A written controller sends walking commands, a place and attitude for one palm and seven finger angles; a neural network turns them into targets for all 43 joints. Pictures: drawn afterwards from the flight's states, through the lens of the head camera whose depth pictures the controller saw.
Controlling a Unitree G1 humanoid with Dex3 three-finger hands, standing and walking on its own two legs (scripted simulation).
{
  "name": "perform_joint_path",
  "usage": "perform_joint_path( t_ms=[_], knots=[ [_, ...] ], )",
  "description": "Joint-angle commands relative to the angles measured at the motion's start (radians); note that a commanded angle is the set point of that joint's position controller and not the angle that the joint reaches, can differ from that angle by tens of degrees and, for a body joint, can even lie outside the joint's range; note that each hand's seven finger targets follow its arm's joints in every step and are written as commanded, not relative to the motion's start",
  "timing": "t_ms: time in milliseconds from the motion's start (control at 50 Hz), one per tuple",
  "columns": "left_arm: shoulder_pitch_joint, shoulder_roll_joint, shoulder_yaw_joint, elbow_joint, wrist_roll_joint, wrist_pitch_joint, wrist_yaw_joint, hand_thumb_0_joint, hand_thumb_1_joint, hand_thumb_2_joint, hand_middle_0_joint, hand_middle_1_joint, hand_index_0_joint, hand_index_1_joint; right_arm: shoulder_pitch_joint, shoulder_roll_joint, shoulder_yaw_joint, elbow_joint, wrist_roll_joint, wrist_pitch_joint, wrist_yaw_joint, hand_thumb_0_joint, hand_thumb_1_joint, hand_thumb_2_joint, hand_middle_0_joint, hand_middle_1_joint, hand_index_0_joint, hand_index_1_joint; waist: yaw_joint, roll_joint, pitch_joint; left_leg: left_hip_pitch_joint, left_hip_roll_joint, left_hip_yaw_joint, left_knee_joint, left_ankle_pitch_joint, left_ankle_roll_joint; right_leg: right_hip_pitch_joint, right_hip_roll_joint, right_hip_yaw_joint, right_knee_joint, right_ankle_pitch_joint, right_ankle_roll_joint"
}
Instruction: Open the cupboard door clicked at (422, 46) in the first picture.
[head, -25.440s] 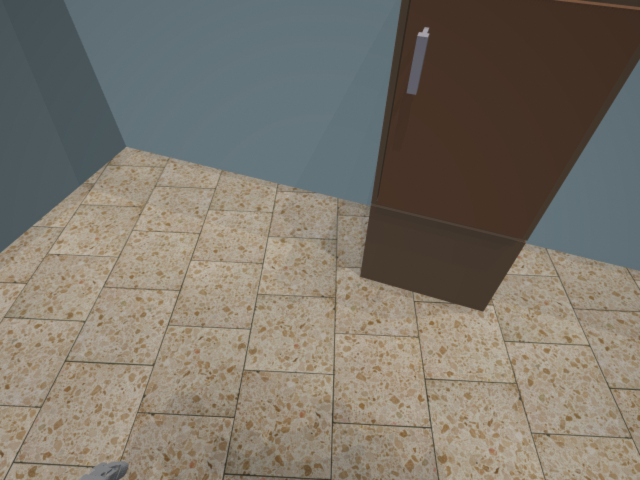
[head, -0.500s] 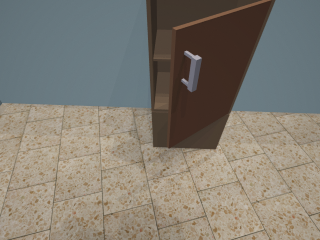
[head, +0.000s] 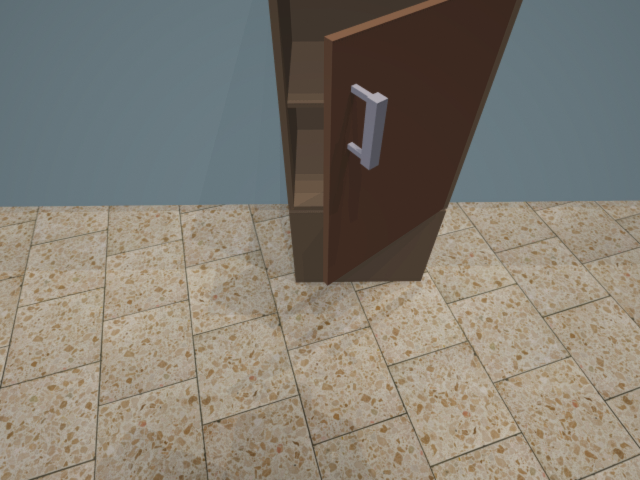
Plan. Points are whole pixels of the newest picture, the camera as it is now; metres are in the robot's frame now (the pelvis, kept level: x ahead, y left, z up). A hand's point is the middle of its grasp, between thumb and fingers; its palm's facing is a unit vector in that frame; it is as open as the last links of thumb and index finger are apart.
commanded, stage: walk to a spot facing it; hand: left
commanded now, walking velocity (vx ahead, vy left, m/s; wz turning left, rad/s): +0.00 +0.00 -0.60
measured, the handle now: (364, 127) +0.60 -0.03 +0.11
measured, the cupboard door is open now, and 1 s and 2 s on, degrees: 37 37 37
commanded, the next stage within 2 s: none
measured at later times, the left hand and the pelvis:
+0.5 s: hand out of the picture +0.09 +0.16 -0.16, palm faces -0.18 -0.95 -0.25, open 7.4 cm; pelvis +0.01 -0.02 +0.00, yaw -16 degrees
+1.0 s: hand (266, 394) +0.27 +0.11 -0.16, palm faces -0.57 -0.79 -0.25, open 7.4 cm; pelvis +0.05 +0.00 -0.01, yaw -35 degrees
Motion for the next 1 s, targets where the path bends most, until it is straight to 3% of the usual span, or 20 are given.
perform_joint_path(
  t_ms=[0, 80, 120, 140, 160, 180, 220, 280, 480, 560, 580, 600, 620, 640, 680, 720, 880, 940, 960, 980],
  knots=[
    [0.019, 0.108, 0.042, -0.095, 0.01, 0.01, -0.002, 0.0, 0.9, 0.9, -0.2, -0.3, -0.2, -0.3, 0.066, -0.175, -0.054, -0.074, -0.008, -0.001, -0.011, 0.0, -0.9, -0.9, 0.2, 0.3, 0.2, 0.3, -0.018, 0.094, 0.01, 0.032, 0.272, -0.233, -0.166, 0.013, 0.05, -0.181, 0.005, 0.025, 0.118, 0.021, -0.03],
    [-0.005, 0.094, 0.05, -0.145, 0.013, 0.016, -0.014, 0.0, 0.9, 0.9, -0.2, -0.3, -0.2, -0.3, 0.035, -0.202, -0.069, -0.121, -0.017, -0.009, -0.006, 0.0, -0.9, -0.9, 0.2, 0.3, 0.2, 0.3, -0.008, 0.108, -0.017, -0.014, 0.37, -0.231, -0.177, 0.075, 0.113, -0.192, 0.006, 0.024, 0.314, -0.16, -0.025],
    [0.053, 0.094, 0.052, -0.138, 0.012, 0.007, -0.017, 0.0, 0.9, 0.9, -0.2, -0.3, -0.2, -0.3, -0.02, -0.203, -0.069, -0.147, -0.015, -0.007, -0.002, 0.0, -0.9, -0.9, 0.2, 0.3, 0.2, 0.3, 0.032, 0.062, -0.031, -0.044, 0.33, -0.127, -0.066, 0.151, 0.068, -0.099, 0.009, 0.004, 0.168, -0.041, -0.024],
    [0.092, 0.117, 0.057, -0.131, 0.013, -0.001, -0.014, 0.0, 0.9, 0.9, -0.2, -0.3, -0.2, -0.3, -0.04, -0.196, -0.07, -0.163, -0.007, -0.004, 0.0, 0.0, -0.9, -0.9, 0.2, 0.3, 0.2, 0.3, 0.054, -0.029, -0.038, -0.097, 0.271, -0.077, 0.051, 0.119, 0.023, -0.019, -0.007, 0.05, 0.02, 0.1, -0.036],
    [0.097, 0.203, 0.07, -0.135, 0.023, -0.011, -0.003, 0.0, 0.9, 0.9, -0.2, -0.3, -0.2, -0.3, -0.05, -0.146, -0.067, -0.187, 0.003, 0.0, 0.004, 0.0, -0.9, -0.9, 0.2, 0.3, 0.2, 0.3, 0.053, -0.265, -0.028, -0.23, 0.133, 0.031, 0.248, -0.086, -0.054, 0.034, -0.188, 0.332, -0.132, 0.237, -0.105],
    [0.119, 0.269, 0.079, -0.137, 0.015, -0.014, 0.004, 0.0, 0.9, 0.9, -0.2, -0.3, -0.2, -0.3, -0.108, -0.124, -0.06, -0.219, 0.004, 0.008, 0.013, 0.0, -0.9, -0.9, 0.2, 0.3, 0.2, 0.3, 0.083, -0.329, 0.0, -0.335, 0.033, -0.008, 0.479, -0.352, -0.086, 0.026, -0.321, 0.505, -0.202, 0.357, -0.215],
    [0.068, 0.243, 0.078, -0.147, 0.011, -0.016, 0.021, 0.0, 0.9, 0.9, -0.2, -0.3, -0.2, -0.3, -0.144, -0.136, -0.067, -0.227, 0.002, 0.016, 0.012, 0.0, -0.9, -0.9, 0.2, 0.3, 0.2, 0.3, 0.047, -0.21, -0.01, -0.42, 0.052, -0.165, 0.664, -0.265, -0.086, 0.079, -0.257, 0.473, -0.148, 0.449, -0.239],
    [0.025, 0.229, 0.075, -0.176, 0.006, -0.022, 0.022, 0.0, 0.9, 0.9, -0.2, -0.3, -0.2, -0.3, -0.137, -0.129, -0.061, -0.231, 0.003, 0.012, 0.013, 0.0, -0.9, -0.9, 0.2, 0.3, 0.2, 0.3, 0.027, -0.096, -0.082, -0.39, 0.063, -0.172, 0.656, -0.175, -0.11, 0.138, -0.198, 0.37, -0.09, 0.57, -0.215],
    [0.02, 0.278, 0.091, -0.222, 0.015, -0.01, 0.011, 0.0, 0.9, 0.9, -0.2, -0.3, -0.2, -0.3, -0.221, -0.135, -0.056, -0.311, 0.015, 0.003, 0.005, 0.0, -0.9, -0.9, 0.2, 0.3, 0.2, 0.3, 0.046, -0.154, -0.091, -0.288, 0.013, -0.169, 0.41, -0.203, -0.112, 0.119, -0.156, 0.442, -0.047, 0.675, -0.223],
    [-0.075, 0.276, 0.089, -0.258, 0.007, -0.001, 0.005, 0.0, 0.9, 0.9, -0.2, -0.3, -0.2, -0.3, -0.101, -0.146, -0.054, -0.296, 0.019, -0.011, -0.001, 0.0, -0.9, -0.9, 0.2, 0.3, 0.2, 0.3, -0.026, -0.153, -0.114, -0.036, -0.006, -0.161, 0.076, -0.035, -0.098, -0.031, -0.084, 0.42, 0.025, 0.568, -0.141],
    [-0.091, 0.25, 0.081, -0.274, 0.0, 0.002, 0.002, 0.0, 0.9, 0.9, -0.2, -0.3, -0.2, -0.3, -0.044, -0.182, -0.059, -0.28, 0.015, -0.02, -0.004, 0.0, -0.9, -0.9, 0.2, 0.3, 0.2, 0.3, -0.049, -0.083, -0.131, 0.129, 0.058, -0.192, -0.054, 0.061, -0.08, -0.155, -0.029, 0.373, 0.085, 0.422, -0.092],
    [-0.05, 0.185, 0.07, -0.292, -0.009, 0.004, -0.008, 0.0, 0.9, 0.9, -0.2, -0.3, -0.2, -0.3, -0.028, -0.284, -0.076, -0.287, -0.004, -0.031, -0.009, 0.0, -0.9, -0.9, 0.2, 0.3, 0.2, 0.3, -0.038, 0.201, -0.155, 0.275, 0.317, -0.467, -0.128, 0.194, 0.018, -0.362, 0.105, 0.247, 0.243, 0.019, -0.027],
    [-0.061, 0.186, 0.064, -0.312, 0.0, -0.001, -0.015, 0.0, 0.9, 0.9, -0.2, -0.3, -0.2, -0.3, 0.002, -0.326, -0.081, -0.302, -0.008, -0.022, -0.009, 0.0, -0.9, -0.9, 0.2, 0.3, 0.2, 0.3, -0.042, 0.273, -0.137, 0.211, 0.502, -0.587, -0.159, 0.349, 0.136, -0.405, 0.109, 0.108, 0.487, -0.37, 0.013],
    [-0.094, 0.208, 0.064, -0.316, 0.008, 0.005, -0.017, 0.0, 0.9, 0.9, -0.2, -0.3, -0.2, -0.3, -0.006, -0.314, -0.073, -0.312, -0.015, -0.021, -0.008, 0.0, -0.9, -0.9, 0.2, 0.3, 0.2, 0.3, -0.048, 0.18, -0.097, 0.114, 0.505, -0.593, -0.162, 0.331, 0.174, -0.404, 0.071, 0.139, 0.633, -0.35, 0.021],
    [-0.106, 0.206, 0.072, -0.3, 0.009, 0.005, -0.031, 0.0, 0.9, 0.9, -0.2, -0.3, -0.2, -0.3, -0.07, -0.255, -0.056, -0.333, -0.017, -0.023, -0.008, 0.0, -0.9, -0.9, 0.2, 0.3, 0.2, 0.3, -0.001, 0.177, -0.05, 0.063, 0.374, -0.394, -0.127, 0.448, 0.123, -0.414, 0.036, 0.122, 0.752, -0.227, 0.037],
    [-0.103, 0.191, 0.064, -0.3, 0.004, 0.013, -0.045, 0.0, 0.9, 0.9, -0.2, -0.3, -0.2, -0.3, -0.071, -0.23, -0.049, -0.338, -0.013, -0.026, -0.008, 0.0, -0.9, -0.9, 0.2, 0.3, 0.2, 0.3, 0.008, 0.182, -0.082, 0.116, 0.304, -0.243, -0.097, 0.544, 0.089, -0.405, 0.02, 0.078, 0.714, -0.17, 0.047],
    [-0.209, 0.161, 0.038, -0.325, 0.004, 0.006, -0.054, 0.0, 0.9, 0.9, -0.2, -0.3, -0.2, -0.3, 0.061, -0.265, -0.067, -0.279, -0.015, -0.021, 0.003, 0.0, -0.9, -0.9, 0.2, 0.3, 0.2, 0.3, -0.047, 0.194, -0.096, 0.16, 0.318, -0.111, -0.037, 0.616, 0.064, -0.232, 0.038, -0.038, 0.289, -0.146, 0.011],
    [-0.133, 0.192, 0.042, -0.301, 0.003, -0.005, -0.047, 0.0, 0.9, 0.9, -0.2, -0.3, -0.2, -0.3, 0.039, -0.28, -0.073, -0.279, -0.005, -0.015, 0.012, 0.0, -0.9, -0.9, 0.2, 0.3, 0.2, 0.3, 0.003, 0.163, -0.128, 0.116, 0.308, -0.063, 0.08, 0.589, 0.005, -0.049, 0.056, -0.056, 0.046, 0.04, -0.019],
    [-0.05, 0.231, 0.052, -0.279, 0.005, -0.013, -0.039, 0.0, 0.9, 0.9, -0.2, -0.3, -0.2, -0.3, 0.017, -0.269, -0.074, -0.288, 0.003, -0.014, 0.018, 0.0, -0.9, -0.9, 0.2, 0.3, 0.2, 0.3, 0.051, 0.083, -0.16, 0.002, 0.281, -0.022, 0.219, 0.48, -0.041, 0.133, 0.006, 0.0, -0.062, 0.217, -0.045],
    [0.022, 0.351, 0.077, -0.256, 0.016, -0.025, -0.021, 0.0, 0.9, 0.9, -0.2, -0.3, -0.2, -0.3, -0.004, -0.19, -0.055, -0.325, 0.014, -0.011, 0.025, 0.0, -0.9, -0.9, 0.2, 0.3, 0.2, 0.3, 0.08, -0.255, -0.183, -0.295, 0.14, 0.068, 0.468, -0.041, -0.11, 0.338, -0.265, 0.357, -0.113, 0.587, -0.148]
  ],
)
